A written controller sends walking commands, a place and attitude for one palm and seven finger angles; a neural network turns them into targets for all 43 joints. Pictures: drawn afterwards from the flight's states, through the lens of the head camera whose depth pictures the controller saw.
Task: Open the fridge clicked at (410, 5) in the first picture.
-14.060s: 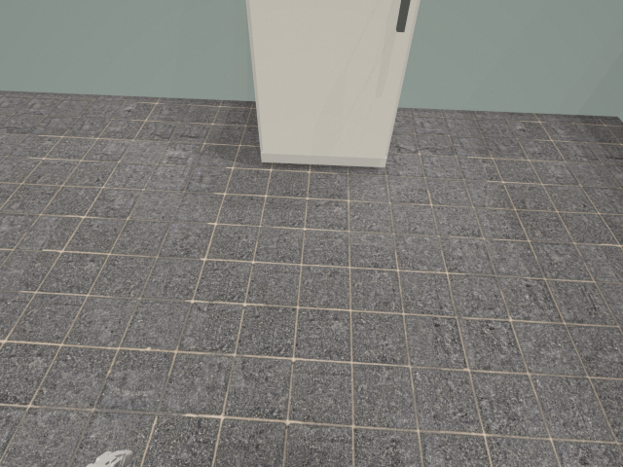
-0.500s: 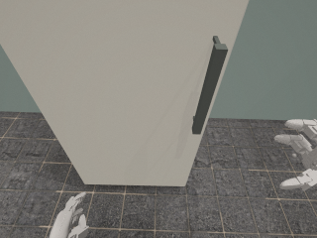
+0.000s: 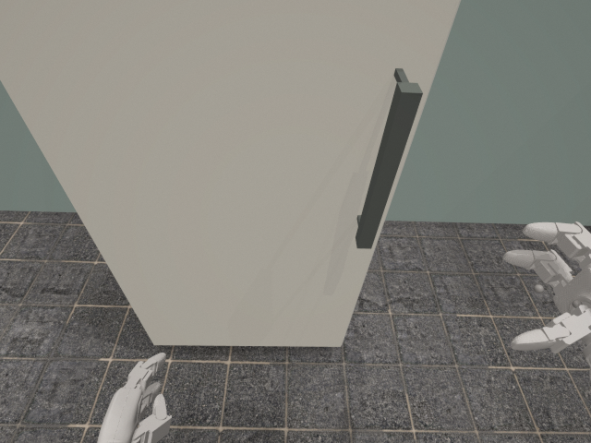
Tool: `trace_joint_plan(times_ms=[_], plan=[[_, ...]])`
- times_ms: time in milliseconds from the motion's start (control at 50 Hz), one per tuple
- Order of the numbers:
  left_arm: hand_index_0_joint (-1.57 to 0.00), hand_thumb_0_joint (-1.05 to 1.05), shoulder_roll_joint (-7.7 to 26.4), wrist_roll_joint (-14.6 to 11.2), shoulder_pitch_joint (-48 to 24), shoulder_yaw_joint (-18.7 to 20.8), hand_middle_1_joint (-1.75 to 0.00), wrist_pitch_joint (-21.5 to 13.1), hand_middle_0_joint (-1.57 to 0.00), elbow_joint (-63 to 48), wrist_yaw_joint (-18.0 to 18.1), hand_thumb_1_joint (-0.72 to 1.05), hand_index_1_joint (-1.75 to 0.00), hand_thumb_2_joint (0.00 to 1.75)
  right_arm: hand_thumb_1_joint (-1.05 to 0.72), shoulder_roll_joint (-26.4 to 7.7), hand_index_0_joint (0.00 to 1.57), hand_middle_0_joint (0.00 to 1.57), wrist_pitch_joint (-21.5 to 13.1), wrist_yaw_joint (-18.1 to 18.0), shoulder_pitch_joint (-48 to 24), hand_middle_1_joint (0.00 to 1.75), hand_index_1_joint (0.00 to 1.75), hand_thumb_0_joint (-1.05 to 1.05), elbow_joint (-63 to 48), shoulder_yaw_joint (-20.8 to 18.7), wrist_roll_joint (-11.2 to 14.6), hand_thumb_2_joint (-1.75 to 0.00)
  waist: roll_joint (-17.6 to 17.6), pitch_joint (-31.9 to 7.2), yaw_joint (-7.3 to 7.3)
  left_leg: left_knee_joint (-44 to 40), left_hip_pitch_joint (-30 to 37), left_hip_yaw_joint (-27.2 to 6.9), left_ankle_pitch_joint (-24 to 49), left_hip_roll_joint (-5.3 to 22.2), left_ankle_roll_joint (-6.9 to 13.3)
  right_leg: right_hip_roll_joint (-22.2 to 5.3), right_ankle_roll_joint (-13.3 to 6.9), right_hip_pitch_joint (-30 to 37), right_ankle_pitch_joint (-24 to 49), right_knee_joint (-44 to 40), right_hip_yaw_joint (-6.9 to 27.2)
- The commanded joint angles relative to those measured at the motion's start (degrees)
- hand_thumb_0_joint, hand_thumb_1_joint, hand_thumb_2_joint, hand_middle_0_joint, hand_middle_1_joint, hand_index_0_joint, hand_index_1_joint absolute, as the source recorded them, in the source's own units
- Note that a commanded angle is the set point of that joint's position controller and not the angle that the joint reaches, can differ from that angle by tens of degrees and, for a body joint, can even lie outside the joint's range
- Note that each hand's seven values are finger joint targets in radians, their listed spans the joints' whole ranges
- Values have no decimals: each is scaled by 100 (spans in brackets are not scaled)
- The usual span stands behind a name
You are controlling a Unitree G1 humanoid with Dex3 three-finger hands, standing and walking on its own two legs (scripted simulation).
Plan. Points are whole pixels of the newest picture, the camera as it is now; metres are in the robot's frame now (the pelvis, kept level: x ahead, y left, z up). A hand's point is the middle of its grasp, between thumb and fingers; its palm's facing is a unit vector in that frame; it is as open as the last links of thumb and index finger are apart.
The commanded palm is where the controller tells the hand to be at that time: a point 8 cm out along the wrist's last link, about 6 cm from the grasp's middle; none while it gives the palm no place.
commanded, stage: move the hooked fingers beside the handle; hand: right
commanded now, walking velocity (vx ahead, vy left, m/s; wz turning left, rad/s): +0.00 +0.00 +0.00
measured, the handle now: (379, 171) +0.51 -0.12 +0.11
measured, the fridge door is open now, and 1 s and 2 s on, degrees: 0 0 0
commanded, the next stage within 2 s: none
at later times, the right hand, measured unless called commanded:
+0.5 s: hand (486, 245) +0.35 -0.24 +0.12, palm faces +0.03 +1.00 -0.02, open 14.0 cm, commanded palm +0.32 -0.29 +0.12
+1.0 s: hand (447, 214) +0.41 -0.21 +0.12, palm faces +0.00 +1.00 -0.01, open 14.0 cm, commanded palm +0.38 -0.25 +0.11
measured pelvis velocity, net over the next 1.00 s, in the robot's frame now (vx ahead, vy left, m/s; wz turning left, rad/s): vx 0.00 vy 0.00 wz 0.02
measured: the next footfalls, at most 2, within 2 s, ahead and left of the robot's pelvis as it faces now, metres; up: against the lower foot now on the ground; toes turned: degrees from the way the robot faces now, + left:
none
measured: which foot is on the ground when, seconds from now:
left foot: down 0.00-1.00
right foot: down 0.00-1.00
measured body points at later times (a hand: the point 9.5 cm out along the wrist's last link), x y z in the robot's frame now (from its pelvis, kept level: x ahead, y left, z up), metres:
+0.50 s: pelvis +0.00 +0.00 +0.00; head +0.02 +0.02 +0.45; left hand +0.13 +0.26 -0.09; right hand +0.34 -0.29 +0.12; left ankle +0.03 +0.12 -0.73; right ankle -0.02 -0.11 -0.73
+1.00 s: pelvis +0.00 +0.00 +0.00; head +0.04 +0.01 +0.45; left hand +0.12 +0.25 -0.11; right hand +0.40 -0.26 +0.12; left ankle +0.03 +0.12 -0.73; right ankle -0.02 -0.11 -0.73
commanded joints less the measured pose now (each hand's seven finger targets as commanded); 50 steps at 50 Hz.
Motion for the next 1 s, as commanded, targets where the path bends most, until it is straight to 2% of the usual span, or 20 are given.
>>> trace_joint_plan(times_ms=[0,40,80,140,200,220,300,340,400,460,500,560,600,660,780,800,860,900,920,980], plan=[[-20,0,762,-32,-411,332,-30,-303,-20,-772,151,90,-30,90,50,-1444,30,30,-395,-60,-2045,120,120,0,-944,-267,77,-30,-115,-824,225,-351,392,-401,716,-288,108,156,-55,-86,1055,-546,492],[-20,0,759,-38,-428,323,-30,-293,-20,-766,162,90,-30,90,50,-1314,30,30,-424,-86,-2438,120,120,0,-948,-26,20,-30,-132,-876,276,-363,387,-425,638,-275,112,153,-64,-44,987,-559,488],[-20,0,765,-14,-400,335,-30,-297,-20,-769,178,90,-30,90,50,-1475,30,30,-450,-173,-2457,120,120,0,-895,-168,-58,-30,-301,-1126,208,-299,485,-416,741,-256,140,161,-47,22,1129,-547,518],[-20,0,769,-15,-389,310,-30,-245,-20,-752,152,90,-30,90,50,-1355,30,30,-418,-242,-2459,120,120,0,-557,-69,-70,-30,91,-1066,206,-285,537,-408,867,-251,124,140,-52,-149,1186,-557,502],[-20,0,776,-7,-360,336,-30,-204,-20,-745,141,90,-30,90,50,-1591,30,30,-452,-336,-2675,120,120,0,-415,-272,-129,-30,-164,-1197,170,-238,584,-440,981,-213,137,164,-38,-178,1292,-530,458],[-20,0,783,9,-336,340,-30,-182,-20,-782,112,90,-30,90,50,-1676,30,30,-460,-359,-2560,120,120,0,-400,-345,-142,-30,-72,-1280,97,-201,714,-436,1068,-223,154,138,-33,-195,1399,-519,459],[-20,0,757,-15,-301,351,-30,-149,-20,-804,89,90,-30,90,50,-1327,30,30,-513,-400,-2800,120,120,0,-329,-19,-177,-30,-219,-1292,192,-166,574,-440,1192,-223,142,145,-28,-182,1456,-502,416],[-20,0,796,-12,-226,386,-30,-118,-20,-787,74,90,-30,90,50,-1425,30,30,-512,-417,-2796,120,120,0,-207,-134,-155,-30,130,-1395,181,-148,683,-461,1271,-231,127,128,-52,-231,1482,-476,406],[-20,0,813,-19,-161,402,-30,-44,-20,-737,74,90,-30,90,50,-1525,30,30,-515,-453,-2962,120,120,0,-28,-189,-206,-30,49,-1328,223,-158,595,-483,1227,-221,123,144,-47,-326,1390,-467,376],[-20,0,823,-5,-115,418,-30,6,-20,-745,56,90,-30,90,50,-1644,30,30,-577,-474,-3077,120,120,0,-30,-274,-225,-30,11,-1534,204,-116,740,-532,1401,-215,126,147,-66,-311,1517,-420,344],[-20,0,794,-11,-93,421,-30,24,-20,-725,59,90,-30,90,50,-1433,30,30,-650,-488,-3307,120,120,0,-80,-50,-250,-30,-130,-1523,274,-113,607,-513,1399,-231,135,147,-55,-225,1551,-414,360],[-20,0,817,-13,-14,430,-30,70,-20,-660,62,90,-30,90,50,-1394,30,30,-680,-497,-3554,120,120,0,93,40,-250,-30,11,-1499,338,-105,555,-498,1420,-247,129,131,-59,-241,1551,-405,371],[-20,0,796,-17,-18,435,-30,83,-20,-669,48,90,-30,90,50,-1186,30,30,-693,-537,-3527,120,120,0,114,220,-284,-30,-162,-1527,321,-90,467,-482,1417,-242,145,141,-47,-170,1611,-398,382],[-20,0,828,-7,70,450,-30,160,-20,-612,41,90,-30,90,50,-1270,30,30,-671,-642,-3844,120,120,0,336,204,-351,-30,126,-1576,370,-78,492,-485,1456,-249,124,131,-57,-236,1606,-385,388],[-20,0,789,13,111,442,-30,292,-20,-603,-17,90,-30,90,50,-1221,30,30,-804,-893,-4169,120,120,0,523,261,-491,-30,-27,-1711,358,-22,517,-492,1548,-252,149,136,-40,-223,1731,-371,389],[-20,0,784,17,126,439,-30,308,-20,-593,-27,90,-30,90,50,-1116,30,30,-824,-920,-4192,120,120,0,614,341,-507,-30,21,-1715,364,-6,492,-486,1586,-258,153,126,-35,-213,1784,-362,399],[-20,0,825,21,199,441,-30,407,-20,-528,-38,90,-30,90,50,-1282,30,30,-840,-977,-4477,120,120,0,1023,244,-553,-30,244,-1620,421,-7,470,-511,1546,-262,135,119,-56,-387,1621,-346,387],[-20,0,811,31,212,436,-30,440,-20,-532,-54,90,-30,90,50,-1197,30,30,-901,-1001,-4727,120,120,0,1089,345,-588,-30,50,-1700,439,10,431,-532,1524,-251,147,145,-49,-376,1584,-325,382],[-20,0,833,34,236,447,-30,477,-20,-534,-61,90,-30,90,50,-1331,30,30,-923,-1013,-4713,120,120,0,1171,268,-615,-30,196,-1713,418,38,496,-537,1542,-251,149,118,-67,-428,1617,-291,380],[-20,0,769,41,293,470,-30,513,-20,-545,-104,90,-30,90,50,-1091,30,30,-1068,-1022,-4837,120,120,0,1009,462,-647,-30,-281,-2071,408,104,504,-537,1855,-269,172,129,-29,-151,2068,-231,375]])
